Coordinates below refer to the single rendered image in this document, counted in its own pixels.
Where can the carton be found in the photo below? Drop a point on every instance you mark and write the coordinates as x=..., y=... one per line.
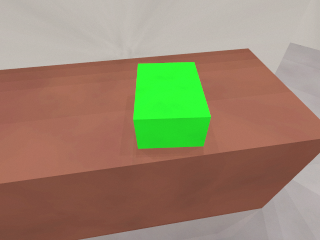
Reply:
x=170, y=108

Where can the pedestal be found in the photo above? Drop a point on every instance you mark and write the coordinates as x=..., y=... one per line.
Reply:
x=71, y=169

